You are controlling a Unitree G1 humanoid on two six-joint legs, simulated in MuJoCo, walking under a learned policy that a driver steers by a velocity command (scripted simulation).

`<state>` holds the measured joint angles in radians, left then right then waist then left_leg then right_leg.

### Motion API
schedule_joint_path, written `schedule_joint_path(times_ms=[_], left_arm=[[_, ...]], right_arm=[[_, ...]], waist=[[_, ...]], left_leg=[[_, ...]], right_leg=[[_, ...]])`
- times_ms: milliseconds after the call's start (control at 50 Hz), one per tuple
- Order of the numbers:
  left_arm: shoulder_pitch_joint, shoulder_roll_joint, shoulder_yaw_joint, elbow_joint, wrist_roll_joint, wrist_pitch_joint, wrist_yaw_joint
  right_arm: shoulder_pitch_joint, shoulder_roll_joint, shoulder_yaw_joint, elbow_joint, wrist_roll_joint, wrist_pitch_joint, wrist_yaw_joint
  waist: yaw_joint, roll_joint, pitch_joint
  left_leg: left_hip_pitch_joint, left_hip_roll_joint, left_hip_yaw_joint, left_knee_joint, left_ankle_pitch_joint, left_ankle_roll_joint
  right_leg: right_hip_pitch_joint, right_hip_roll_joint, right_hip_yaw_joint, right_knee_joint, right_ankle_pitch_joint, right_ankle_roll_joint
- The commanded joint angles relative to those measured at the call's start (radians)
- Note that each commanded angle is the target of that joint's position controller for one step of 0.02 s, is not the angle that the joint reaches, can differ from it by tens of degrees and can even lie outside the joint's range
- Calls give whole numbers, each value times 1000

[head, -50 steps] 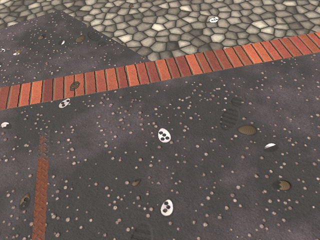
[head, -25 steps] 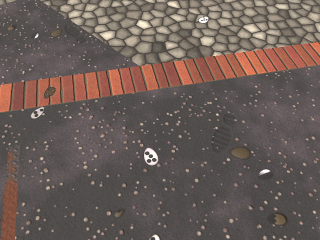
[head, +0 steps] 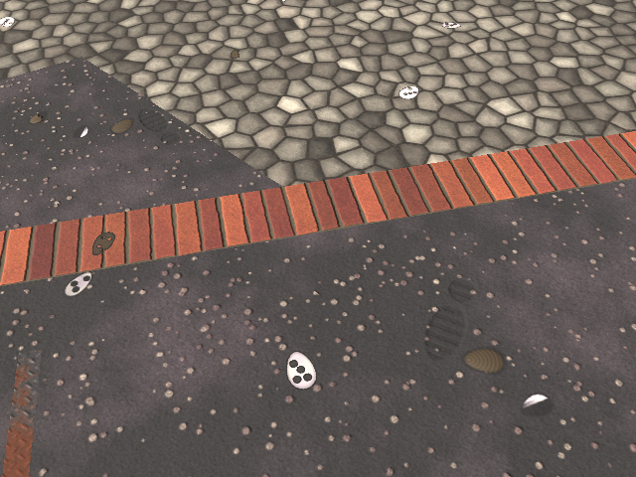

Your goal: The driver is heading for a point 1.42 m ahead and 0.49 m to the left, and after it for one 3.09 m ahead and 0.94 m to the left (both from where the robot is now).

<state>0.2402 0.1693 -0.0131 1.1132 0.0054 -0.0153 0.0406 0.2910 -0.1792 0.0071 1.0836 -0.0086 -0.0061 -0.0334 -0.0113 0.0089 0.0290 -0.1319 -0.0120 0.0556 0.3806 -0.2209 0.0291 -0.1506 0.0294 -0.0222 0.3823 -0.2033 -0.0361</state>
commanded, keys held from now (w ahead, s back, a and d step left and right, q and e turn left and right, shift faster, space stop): no key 0.58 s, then w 0.42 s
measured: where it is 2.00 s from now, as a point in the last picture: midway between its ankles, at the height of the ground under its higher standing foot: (319, 443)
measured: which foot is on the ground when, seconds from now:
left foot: down 0.00-1.00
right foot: down 0.00-0.90, up 0.92-1.00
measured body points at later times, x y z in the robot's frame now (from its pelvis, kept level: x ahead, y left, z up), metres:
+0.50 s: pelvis +0.01 -0.01 +0.00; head +0.01 -0.01 +0.45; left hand -0.01 +0.21 -0.16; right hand -0.02 -0.22 -0.16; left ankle -0.01 +0.10 -0.74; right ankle +0.00 -0.10 -0.74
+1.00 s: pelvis +0.08 +0.04 +0.00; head +0.08 +0.05 +0.44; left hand +0.07 +0.27 -0.17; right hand +0.04 -0.19 -0.15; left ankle +0.04 +0.11 -0.74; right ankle +0.03 -0.08 -0.69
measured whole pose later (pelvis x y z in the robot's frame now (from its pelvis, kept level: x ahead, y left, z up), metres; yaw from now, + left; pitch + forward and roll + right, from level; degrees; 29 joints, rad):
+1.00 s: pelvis +0.08 +0.04 +0.00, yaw +0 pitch +0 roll -1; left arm 0.35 0.19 0.05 1.11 0.03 -0.04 -0.01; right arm 0.42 -0.15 -0.04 1.09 -0.02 -0.07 -0.01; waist -0.01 -0.03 -0.02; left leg -0.14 -0.03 0.08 0.44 -0.31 0.07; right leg -0.35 0.00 -0.03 0.93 -0.37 -0.09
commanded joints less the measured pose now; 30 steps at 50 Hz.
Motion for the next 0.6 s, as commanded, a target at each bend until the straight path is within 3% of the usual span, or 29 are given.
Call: schedule_joint_path(times_ms=[20, 580, 600], left_arm=[[48, 90, 14, -1, 0, -4, 4], [119, 35, 9, 59, 2, 2, 8], [130, 31, 8, 62, 2, 3, 7]], right_arm=[[59, -68, -9, 3, 0, -3, -6], [105, -17, 0, 83, -2, 1, -16], [116, -13, 1, 87, -4, 1, -15]], waist=[[1, -8, 17], [6, -5, 58], [7, -7, 37]], left_leg=[[-20, 105, -104, -55, 118, 15], [-44, 111, -109, -58, 71, 11], [-37, 101, -105, -63, 5, 12]], right_leg=[[3, -127, 125, -64, 193, -25], [-20, -111, 120, -84, 102, -27], [-14, -103, 119, -95, 18, -28]])
Keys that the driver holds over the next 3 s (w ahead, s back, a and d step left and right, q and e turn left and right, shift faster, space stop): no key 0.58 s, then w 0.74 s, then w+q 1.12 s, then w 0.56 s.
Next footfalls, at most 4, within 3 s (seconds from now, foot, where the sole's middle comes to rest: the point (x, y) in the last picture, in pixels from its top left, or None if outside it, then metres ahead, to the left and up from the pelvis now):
1.34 right None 0.43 -0.04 -0.78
1.88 left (270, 404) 0.70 0.14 -0.78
2.42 right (270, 273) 1.08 0.16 -0.78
2.94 left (155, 265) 1.11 0.47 -0.78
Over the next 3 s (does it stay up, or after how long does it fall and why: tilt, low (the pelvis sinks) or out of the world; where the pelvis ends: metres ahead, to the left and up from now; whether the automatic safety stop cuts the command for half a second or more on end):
stays up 1.08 0.34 -0.02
